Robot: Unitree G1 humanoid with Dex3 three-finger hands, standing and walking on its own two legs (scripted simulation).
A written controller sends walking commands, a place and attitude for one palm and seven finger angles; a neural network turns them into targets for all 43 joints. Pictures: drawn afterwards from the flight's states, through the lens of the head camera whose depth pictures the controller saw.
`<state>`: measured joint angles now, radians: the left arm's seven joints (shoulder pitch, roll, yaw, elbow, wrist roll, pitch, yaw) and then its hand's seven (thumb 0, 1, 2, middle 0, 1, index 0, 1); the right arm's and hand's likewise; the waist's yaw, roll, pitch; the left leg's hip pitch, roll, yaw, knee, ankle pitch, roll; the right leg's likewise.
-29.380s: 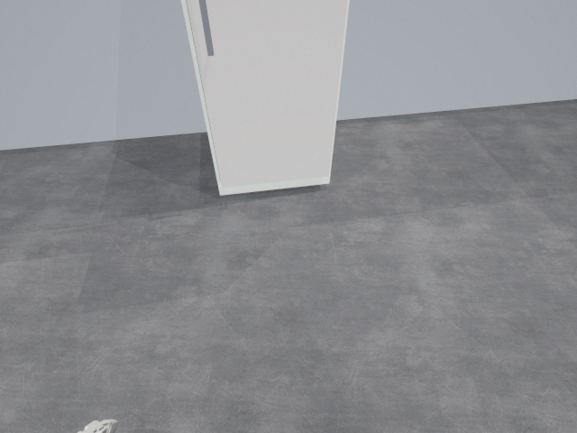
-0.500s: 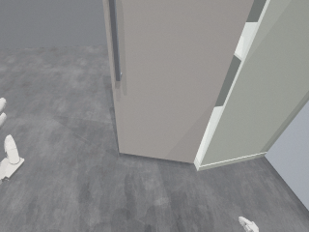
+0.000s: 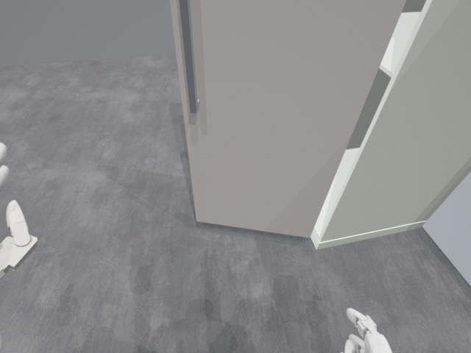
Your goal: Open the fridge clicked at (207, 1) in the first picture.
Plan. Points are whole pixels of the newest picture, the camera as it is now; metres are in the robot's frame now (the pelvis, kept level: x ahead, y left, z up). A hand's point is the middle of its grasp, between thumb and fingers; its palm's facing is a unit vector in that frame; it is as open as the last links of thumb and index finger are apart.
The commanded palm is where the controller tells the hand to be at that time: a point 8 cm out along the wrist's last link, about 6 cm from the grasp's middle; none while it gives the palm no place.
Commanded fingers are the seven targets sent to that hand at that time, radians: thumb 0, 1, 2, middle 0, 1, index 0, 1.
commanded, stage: let the arm hang, fingers relaxed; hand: left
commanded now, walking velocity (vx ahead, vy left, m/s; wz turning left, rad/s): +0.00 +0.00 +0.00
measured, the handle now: (190, 39) +0.79 +0.19 +0.19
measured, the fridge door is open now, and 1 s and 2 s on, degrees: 68 68 68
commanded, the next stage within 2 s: look to check the result in 1.10 s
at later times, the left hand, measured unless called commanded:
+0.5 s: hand out of the picture +0.00 +0.20 -0.16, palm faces +0.00 -0.97 -0.22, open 7.1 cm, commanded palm none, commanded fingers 0.00 0.90 0.90 -0.20 -0.30 -0.20 -0.30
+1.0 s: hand out of the picture +0.07 +0.20 -0.16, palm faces -0.01 -0.98 -0.20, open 7.3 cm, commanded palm none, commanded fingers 0.00 0.90 0.90 -0.20 -0.30 -0.20 -0.30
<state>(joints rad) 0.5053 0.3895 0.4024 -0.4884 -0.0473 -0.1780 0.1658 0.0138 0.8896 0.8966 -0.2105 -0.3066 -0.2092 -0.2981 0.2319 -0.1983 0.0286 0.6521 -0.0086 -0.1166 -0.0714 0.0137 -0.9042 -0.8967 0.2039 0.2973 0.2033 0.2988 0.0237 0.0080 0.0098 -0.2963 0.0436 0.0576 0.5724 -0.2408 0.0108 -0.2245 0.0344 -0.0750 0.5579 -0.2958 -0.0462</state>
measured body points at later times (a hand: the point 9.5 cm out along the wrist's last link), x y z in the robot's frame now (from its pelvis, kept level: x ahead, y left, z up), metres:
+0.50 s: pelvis +0.01 +0.00 +0.01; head +0.06 +0.01 +0.46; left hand +0.00 +0.25 -0.15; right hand +0.01 -0.24 -0.14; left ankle +0.05 +0.11 -0.73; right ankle +0.01 -0.11 -0.73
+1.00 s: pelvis +0.03 +0.02 +0.02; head +0.05 +0.03 +0.46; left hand +0.07 +0.25 -0.15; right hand +0.06 -0.21 -0.14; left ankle +0.05 +0.11 -0.73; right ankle +0.01 -0.11 -0.73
